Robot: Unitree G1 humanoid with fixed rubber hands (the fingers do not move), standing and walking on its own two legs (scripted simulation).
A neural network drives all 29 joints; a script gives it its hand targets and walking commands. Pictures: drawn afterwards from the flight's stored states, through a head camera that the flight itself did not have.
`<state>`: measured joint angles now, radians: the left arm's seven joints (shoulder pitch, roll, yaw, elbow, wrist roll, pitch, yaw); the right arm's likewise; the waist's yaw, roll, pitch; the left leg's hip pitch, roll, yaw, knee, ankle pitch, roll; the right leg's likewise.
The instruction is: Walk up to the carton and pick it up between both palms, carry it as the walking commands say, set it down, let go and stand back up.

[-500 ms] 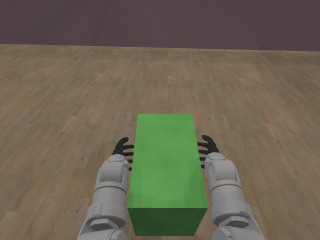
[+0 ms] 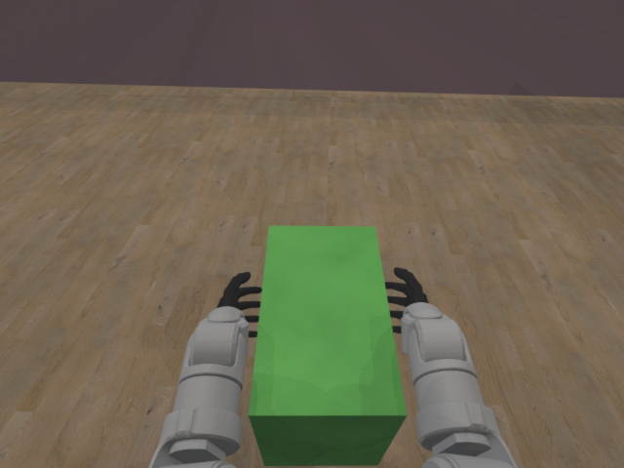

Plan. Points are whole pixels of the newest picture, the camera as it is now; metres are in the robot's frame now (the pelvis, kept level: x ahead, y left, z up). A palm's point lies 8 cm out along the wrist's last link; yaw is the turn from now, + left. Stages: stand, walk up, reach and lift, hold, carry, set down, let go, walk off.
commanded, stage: hold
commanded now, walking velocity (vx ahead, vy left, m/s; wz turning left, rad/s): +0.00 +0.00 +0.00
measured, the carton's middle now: (321, 342) +0.31 +0.00 -0.02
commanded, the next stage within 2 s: carry in 0.36 s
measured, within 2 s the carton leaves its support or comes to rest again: neither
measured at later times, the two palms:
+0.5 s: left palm (229, 310) +0.31 +0.13 +0.07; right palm (412, 309) +0.31 -0.12 +0.07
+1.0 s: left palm (194, 232) +0.44 +0.20 +0.10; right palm (349, 217) +0.49 -0.05 +0.09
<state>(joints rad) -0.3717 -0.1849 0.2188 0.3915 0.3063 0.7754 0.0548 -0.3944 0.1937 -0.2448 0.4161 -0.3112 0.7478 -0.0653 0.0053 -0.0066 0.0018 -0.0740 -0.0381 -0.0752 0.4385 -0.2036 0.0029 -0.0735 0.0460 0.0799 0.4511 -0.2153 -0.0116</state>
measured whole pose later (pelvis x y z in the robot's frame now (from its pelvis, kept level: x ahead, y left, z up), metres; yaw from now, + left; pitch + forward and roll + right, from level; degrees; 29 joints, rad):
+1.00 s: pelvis +0.19 +0.03 -0.01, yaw +13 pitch +6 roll -1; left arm -0.17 -0.14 -0.01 -0.36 0.04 1.18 0.25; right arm -0.17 0.14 0.00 -0.35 -0.04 1.18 -0.25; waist -0.02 0.04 -0.13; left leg -0.15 -0.02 -0.05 0.46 -0.40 0.03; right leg -0.42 -0.03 -0.16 0.47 -0.22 0.02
